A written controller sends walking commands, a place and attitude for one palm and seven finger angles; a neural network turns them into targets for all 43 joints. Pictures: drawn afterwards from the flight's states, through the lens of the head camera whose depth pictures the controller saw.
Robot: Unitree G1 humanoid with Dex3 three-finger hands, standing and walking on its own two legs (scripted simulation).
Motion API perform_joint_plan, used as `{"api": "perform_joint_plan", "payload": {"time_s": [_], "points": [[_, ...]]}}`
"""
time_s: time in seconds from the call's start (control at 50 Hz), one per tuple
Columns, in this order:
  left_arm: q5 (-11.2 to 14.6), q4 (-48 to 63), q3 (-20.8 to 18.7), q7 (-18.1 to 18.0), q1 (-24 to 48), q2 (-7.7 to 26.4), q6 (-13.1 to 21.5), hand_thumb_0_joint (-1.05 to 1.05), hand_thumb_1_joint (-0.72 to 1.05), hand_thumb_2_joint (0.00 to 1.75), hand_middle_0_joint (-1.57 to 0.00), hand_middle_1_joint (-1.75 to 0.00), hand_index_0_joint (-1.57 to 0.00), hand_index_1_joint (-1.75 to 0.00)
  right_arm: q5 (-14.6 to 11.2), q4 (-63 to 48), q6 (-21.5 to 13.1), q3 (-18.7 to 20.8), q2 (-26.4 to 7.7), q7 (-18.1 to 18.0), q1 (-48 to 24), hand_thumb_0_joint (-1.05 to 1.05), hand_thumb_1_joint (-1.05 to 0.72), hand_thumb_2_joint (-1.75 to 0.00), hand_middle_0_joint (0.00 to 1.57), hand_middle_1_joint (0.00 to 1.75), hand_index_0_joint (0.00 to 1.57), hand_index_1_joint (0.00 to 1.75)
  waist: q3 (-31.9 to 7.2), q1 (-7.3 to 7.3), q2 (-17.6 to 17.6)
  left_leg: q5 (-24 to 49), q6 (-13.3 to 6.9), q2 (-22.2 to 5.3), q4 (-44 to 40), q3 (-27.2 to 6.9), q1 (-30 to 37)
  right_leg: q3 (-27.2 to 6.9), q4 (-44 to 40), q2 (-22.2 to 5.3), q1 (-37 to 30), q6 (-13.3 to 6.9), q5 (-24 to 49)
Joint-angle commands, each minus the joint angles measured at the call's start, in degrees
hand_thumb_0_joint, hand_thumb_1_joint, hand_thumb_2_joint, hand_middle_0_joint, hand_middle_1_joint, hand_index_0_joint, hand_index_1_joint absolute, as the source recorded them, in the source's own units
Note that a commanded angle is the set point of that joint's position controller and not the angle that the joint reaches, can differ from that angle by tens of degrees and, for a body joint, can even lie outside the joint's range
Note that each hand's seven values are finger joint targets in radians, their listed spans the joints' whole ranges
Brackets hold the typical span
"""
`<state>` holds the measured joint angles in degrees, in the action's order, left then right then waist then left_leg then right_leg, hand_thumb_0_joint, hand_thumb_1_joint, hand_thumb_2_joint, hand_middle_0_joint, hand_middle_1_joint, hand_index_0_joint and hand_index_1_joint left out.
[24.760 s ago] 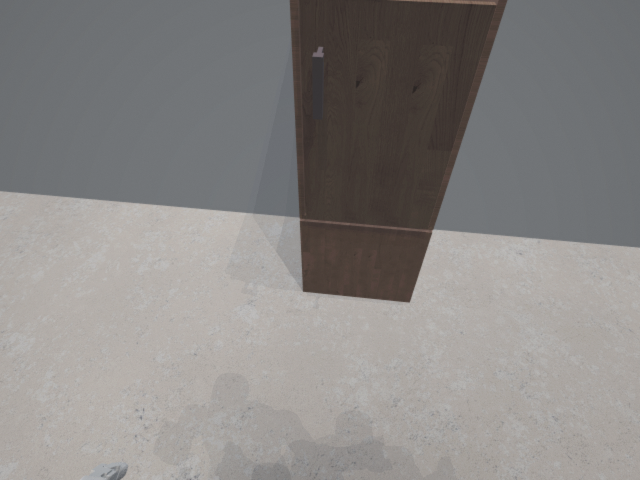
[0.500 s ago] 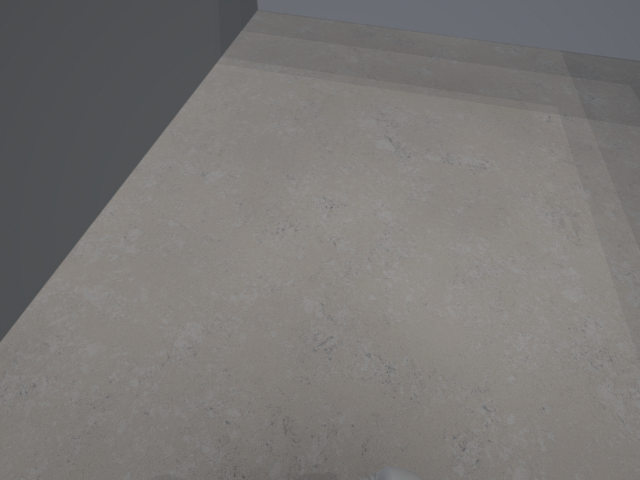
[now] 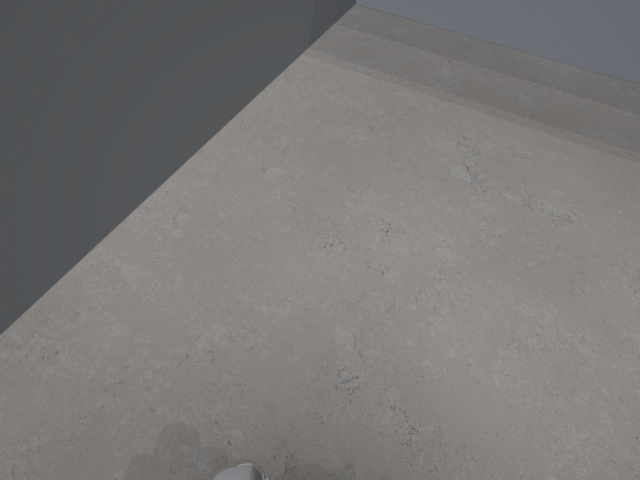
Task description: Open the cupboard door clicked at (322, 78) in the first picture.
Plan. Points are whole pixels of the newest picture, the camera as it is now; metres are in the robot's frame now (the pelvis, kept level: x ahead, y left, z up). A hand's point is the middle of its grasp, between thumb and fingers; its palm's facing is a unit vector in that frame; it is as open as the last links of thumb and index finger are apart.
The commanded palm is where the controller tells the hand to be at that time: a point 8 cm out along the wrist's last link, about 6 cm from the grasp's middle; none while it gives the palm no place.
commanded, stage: turn to face it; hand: left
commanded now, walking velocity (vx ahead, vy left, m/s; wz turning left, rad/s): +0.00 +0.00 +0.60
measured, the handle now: out of the picture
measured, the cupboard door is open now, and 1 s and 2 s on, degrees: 46 46 46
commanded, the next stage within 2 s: none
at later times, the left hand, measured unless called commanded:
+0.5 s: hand out of the picture +0.06 +0.14 -0.13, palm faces +0.30 -0.91 -0.27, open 7.4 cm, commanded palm none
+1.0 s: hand out of the picture +0.08 +0.19 -0.13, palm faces +0.57 -0.78 -0.27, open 7.4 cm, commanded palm none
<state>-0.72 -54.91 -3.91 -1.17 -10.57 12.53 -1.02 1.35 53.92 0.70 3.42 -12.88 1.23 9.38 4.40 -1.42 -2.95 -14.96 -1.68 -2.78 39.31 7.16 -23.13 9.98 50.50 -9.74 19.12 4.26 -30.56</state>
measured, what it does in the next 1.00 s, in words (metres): walks ahead, turning left: right foot, then left foot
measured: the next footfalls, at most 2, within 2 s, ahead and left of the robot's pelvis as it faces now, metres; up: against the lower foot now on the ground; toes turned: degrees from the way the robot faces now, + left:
right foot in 0.28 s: +0.10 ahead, -0.16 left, +0.00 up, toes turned +6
left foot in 0.66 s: +0.06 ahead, +0.07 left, +0.00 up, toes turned +32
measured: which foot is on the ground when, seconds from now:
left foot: down 0.00-0.28, up 0.30-0.64, down 0.66-1.00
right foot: up 0.00-0.26, down 0.28-0.66, up 0.68-1.00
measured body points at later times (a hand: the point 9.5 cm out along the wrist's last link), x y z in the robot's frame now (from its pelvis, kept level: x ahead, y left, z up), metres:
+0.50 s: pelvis +0.06 -0.06 +0.02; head +0.12 -0.06 +0.47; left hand +0.04 +0.19 -0.11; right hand +0.23 -0.28 -0.13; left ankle +0.00 +0.06 -0.64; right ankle +0.06 -0.16 -0.72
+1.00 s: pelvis +0.09 -0.06 +0.02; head +0.14 -0.03 +0.46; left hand +0.05 +0.23 -0.11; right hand +0.29 -0.23 -0.13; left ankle +0.03 +0.05 -0.72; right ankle +0.17 -0.18 -0.70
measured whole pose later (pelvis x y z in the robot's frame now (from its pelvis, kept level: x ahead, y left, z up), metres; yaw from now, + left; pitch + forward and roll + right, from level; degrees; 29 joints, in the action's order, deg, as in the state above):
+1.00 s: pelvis +0.09 -0.06 +0.02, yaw +35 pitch +2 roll -1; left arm -0.5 -49.4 -4.0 -0.7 -6.5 13.6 -1.7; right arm 1.5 52.8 2.7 3.7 -12.9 0.6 10.3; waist 5.3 -1.4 1.1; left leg -15.1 0.3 0.3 30.8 -3.9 -17.6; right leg 1.1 42.0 -2.7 21.6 4.4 -21.3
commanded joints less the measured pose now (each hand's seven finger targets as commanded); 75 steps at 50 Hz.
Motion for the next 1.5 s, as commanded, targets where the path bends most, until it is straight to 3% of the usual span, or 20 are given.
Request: {"api": "perform_joint_plan", "payload": {"time_s": [0.0,0.06,0.22,0.26,0.36,0.52,0.6,0.64,0.66,0.76,0.96,0.98,1.02,1.12,1.26,1.32,1.34,1.36,1.38,1.48], "points": [[-0.38,6.79,-1.16,0.02,4.97,4.08,0.36,0.00,0.90,0.90,-0.20,-0.30,-0.20,-0.30,0.33,-2.20,-0.47,3.35,-12.77,-2.03,7.42,0.00,-0.90,-0.90,0.20,0.30,0.20,0.30,-8.32,-2.67,16.23,21.23,-9.29,-17.90,-18.76,-25.35,13.98,-10.29,19.69,2.51,17.63,0.43,0.80],[-0.33,5.27,-1.09,0.72,1.61,4.00,-0.02,0.00,0.90,0.90,-0.20,-0.30,-0.20,-0.30,0.32,-4.09,-0.89,2.61,-10.88,-2.07,2.60,0.00,-0.90,-0.90,0.20,0.30,0.20,0.30,-8.03,0.08,12.26,25.99,-6.71,-12.74,-17.64,-17.38,13.78,-9.15,12.68,3.91,13.68,1.03,6.03],[-0.24,6.04,-1.40,0.48,-6.02,5.76,1.01,0.00,0.90,0.90,-0.20,-0.30,-0.20,-0.30,-0.20,-7.31,0.88,3.64,-11.66,-1.18,-4.10,0.00,-0.90,-0.90,0.20,0.30,0.20,0.30,-8.15,3.64,10.64,12.42,-3.44,-7.25,-11.56,-18.38,2.13,-5.82,-21.41,8.31,-9.18,-0.38,17.32],[-1.57,6.49,-2.92,-0.33,-8.27,15.00,1.99,0.00,0.90,0.90,-0.20,-0.30,-0.20,-0.30,-0.88,-9.73,0.97,2.61,-4.86,-0.39,-4.78,0.00,-0.90,-0.90,0.20,0.30,0.20,0.30,-6.87,5.42,-17.51,-19.81,4.36,7.10,14.26,-5.79,-13.98,-31.94,-36.62,-16.88,-16.13,-9.73,23.04],[-0.51,8.35,-0.54,-0.82,-0.96,7.45,2.24,0.00,0.90,0.90,-0.20,-0.30,-0.20,-0.30,-0.54,-6.10,2.40,2.25,-4.90,0.47,-3.96,0.00,-0.90,-0.90,0.20,0.30,0.20,0.30,-5.76,0.61,-9.34,-9.13,5.54,0.82,31.30,-7.53,-11.65,-10.40,-28.97,-8.39,-12.25,-9.35,44.26],[-1.02,5.28,-1.98,-0.76,-7.58,10.77,2.22,0.00,0.90,0.90,-0.20,-0.30,-0.20,-0.30,-1.01,-6.82,1.71,0.61,-2.34,0.96,-8.74,0.00,-0.90,-0.90,0.20,0.30,0.20,0.30,-7.35,4.32,-9.76,-10.42,4.57,1.69,4.29,-0.37,-3.81,-3.93,-23.47,-11.10,-20.66,-9.56,56.49],[-0.10,5.77,-2.54,-0.07,-5.23,11.47,2.14,0.00,0.90,0.90,-0.20,-0.30,-0.20,-0.30,-0.40,-5.16,0.80,1.56,-5.79,0.51,-0.23,0.00,-0.90,-0.90,0.20,0.30,0.20,0.30,-10.80,-0.93,-4.81,5.11,1.91,2.33,-12.66,0.81,14.44,1.53,-9.75,-10.04,-11.62,-4.77,52.48],[0.39,10.48,-0.81,0.41,-0.99,5.18,1.68,0.00,0.90,0.90,-0.20,-0.30,-0.20,-0.30,-0.10,-3.93,0.47,4.39,-16.90,-0.34,8.80,0.00,-0.90,-0.90,0.20,0.30,0.20,0.30,-15.12,-5.64,21.83,49.84,-13.15,-23.51,-15.46,-31.00,30.94,-0.33,15.05,2.15,15.24,1.49,-8.68],[-0.32,10.88,-1.08,-0.43,2.51,6.67,0.48,0.00,0.90,0.90,-0.20,-0.30,-0.20,-0.30,-0.42,-2.44,0.67,4.15,-15.89,-0.88,10.50,0.00,-0.90,-0.90,0.20,0.30,0.20,0.30,-15.21,-5.93,13.97,42.53,-13.76,-22.74,-14.89,-27.56,27.97,-7.78,18.28,1.95,15.87,0.64,-7.75],[-0.36,6.83,-1.53,0.68,0.15,5.19,-0.51,0.00,0.90,0.90,-0.20,-0.30,-0.20,-0.30,-0.03,-5.27,-0.19,2.68,-10.94,-1.98,-0.47,0.00,-0.90,-0.90,0.20,0.30,0.20,0.30,-6.77,0.65,10.98,25.22,-7.30,-11.33,-18.73,-18.01,14.20,-9.68,14.93,3.27,12.78,1.12,7.05],[0.12,8.01,-1.25,0.38,-1.99,5.15,0.57,0.00,0.90,0.90,-0.20,-0.30,-0.20,-0.30,0.02,-5.96,0.91,3.80,-11.56,-1.47,-2.14,0.00,-0.90,-0.90,0.20,0.30,0.20,0.30,-7.46,2.54,12.58,18.52,-5.07,-7.23,-13.72,-22.70,5.35,-6.53,-17.61,9.31,-6.77,-0.26,13.63],[0.03,7.58,-1.72,0.08,-4.29,6.71,1.17,0.00,0.90,0.90,-0.20,-0.30,-0.20,-0.30,-0.36,-6.37,0.90,3.66,-10.29,-1.33,-2.44,0.00,-0.90,-0.90,0.20,0.30,0.20,0.30,-8.34,3.89,8.69,13.65,-2.81,-4.79,-10.09,-21.87,1.22,-8.19,-26.09,7.16,-13.85,-0.86,18.54],[-1.17,7.94,-2.97,-0.74,-6.35,15.43,1.84,0.00,0.90,0.90,-0.20,-0.30,-0.20,-0.30,-1.00,-8.26,0.85,3.05,-5.50,-0.61,-1.96,0.00,-0.90,-0.90,0.20,0.30,0.20,0.30,-9.19,5.35,-13.92,-21.34,4.13,6.96,16.38,-8.25,-11.58,-30.73,-34.66,-19.45,-18.71,-11.76,29.26],[-0.58,9.12,-0.85,-1.05,1.26,8.13,1.76,0.00,0.90,0.90,-0.20,-0.30,-0.20,-0.30,-0.71,-5.26,2.44,2.28,-4.77,0.36,-1.62,0.00,-0.90,-0.90,0.20,0.30,0.20,0.30,-5.73,0.56,-10.23,-10.74,5.53,0.76,28.78,-7.25,-9.96,-9.46,-28.81,-9.11,-12.87,-10.11,43.67],[-0.90,6.46,-2.24,-0.63,-4.78,11.80,1.78,0.00,0.90,0.90,-0.20,-0.30,-0.20,-0.30,-0.97,-6.23,1.70,0.98,-2.74,0.95,-6.12,0.00,-0.90,-0.90,0.20,0.30,0.20,0.30,-5.96,3.84,-9.88,-10.76,4.67,2.25,4.06,-0.15,-2.73,-4.12,-23.50,-11.06,-18.15,-9.33,52.96],[-0.57,6.45,-2.60,-0.18,-3.53,11.64,1.63,0.00,0.90,0.90,-0.20,-0.30,-0.20,-0.30,-0.64,-5.70,1.20,1.55,-4.65,0.74,-1.59,0.00,-0.90,-0.90,0.20,0.30,0.20,0.30,-8.04,0.79,-7.25,-1.75,3.29,3.02,-8.55,0.46,7.94,-0.57,-15.91,-10.36,-13.21,-6.12,47.96],[-0.02,7.35,-2.51,0.08,-2.74,10.79,1.46,0.00,0.90,0.90,-0.20,-0.30,-0.20,-0.30,-0.32,-4.59,0.64,2.48,-8.18,0.58,3.45,0.00,-0.90,-0.90,0.20,0.30,0.20,0.30,-11.64,-2.29,0.29,10.85,1.22,-0.80,-13.82,-4.04,19.17,1.58,-6.24,-8.71,-5.57,-3.35,40.07],[0.47,9.99,-1.54,0.67,-1.93,6.31,1.15,0.00,0.90,0.90,-0.20,-0.30,-0.20,-0.30,0.22,-4.13,0.18,4.42,-15.49,0.08,8.17,0.00,-0.90,-0.90,0.20,0.30,0.20,0.30,-13.93,-4.70,20.31,34.32,-8.15,-18.44,-15.61,-28.34,29.15,2.31,8.67,0.72,12.72,1.48,0.37],[-0.27,11.94,-0.86,0.13,1.62,6.15,0.39,0.00,0.90,0.90,-0.20,-0.30,-0.20,-0.30,-0.19,-2.96,0.81,4.68,-17.70,-0.38,11.39,0.00,-0.90,-0.90,0.20,0.30,0.20,0.30,-14.43,-5.80,17.52,36.86,-13.32,-23.63,-16.22,-30.68,26.62,-5.35,15.56,2.16,15.27,0.47,-9.68],[-0.42,7.44,-1.50,0.67,1.31,5.78,-0.52,0.00,0.90,0.90,-0.20,-0.30,-0.20,-0.30,0.02,-5.64,-0.13,2.76,-11.38,-2.04,0.79,0.00,-0.90,-0.90,0.20,0.30,0.20,0.30,-7.23,-0.07,11.03,19.98,-7.35,-11.55,-19.56,-20.41,13.84,-10.46,16.75,2.94,13.77,0.70,6.76]]}}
